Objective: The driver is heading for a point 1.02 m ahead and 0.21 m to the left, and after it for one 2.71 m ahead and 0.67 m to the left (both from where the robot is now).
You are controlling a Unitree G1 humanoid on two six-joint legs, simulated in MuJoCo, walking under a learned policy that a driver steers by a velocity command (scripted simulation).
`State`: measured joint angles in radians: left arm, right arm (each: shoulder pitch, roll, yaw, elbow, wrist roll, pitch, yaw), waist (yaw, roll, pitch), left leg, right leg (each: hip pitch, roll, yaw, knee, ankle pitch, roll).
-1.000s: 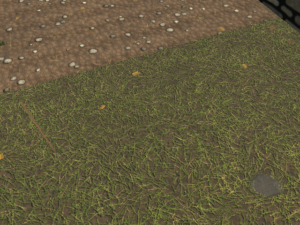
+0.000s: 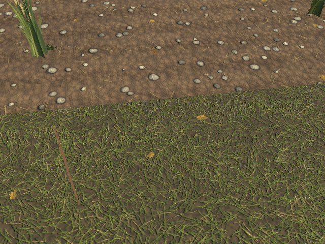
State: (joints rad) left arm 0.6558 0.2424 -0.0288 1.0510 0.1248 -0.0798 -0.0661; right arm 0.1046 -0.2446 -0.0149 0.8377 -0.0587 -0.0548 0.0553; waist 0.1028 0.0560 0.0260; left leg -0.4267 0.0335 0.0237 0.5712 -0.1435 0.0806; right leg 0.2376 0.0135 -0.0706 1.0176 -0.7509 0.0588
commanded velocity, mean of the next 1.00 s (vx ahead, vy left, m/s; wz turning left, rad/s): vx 0.50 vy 0.00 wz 0.46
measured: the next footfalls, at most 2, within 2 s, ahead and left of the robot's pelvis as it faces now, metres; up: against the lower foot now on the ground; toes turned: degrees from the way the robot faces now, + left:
right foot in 0.40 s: +0.46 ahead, -0.06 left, +0.00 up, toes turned +15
left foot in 0.84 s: +0.53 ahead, +0.27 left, +0.00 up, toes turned +31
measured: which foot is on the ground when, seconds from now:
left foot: down 0.00-0.42, up 0.44-0.82, down 0.84-1.00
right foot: up 0.00-0.38, down 0.40-0.88, up 0.90-1.00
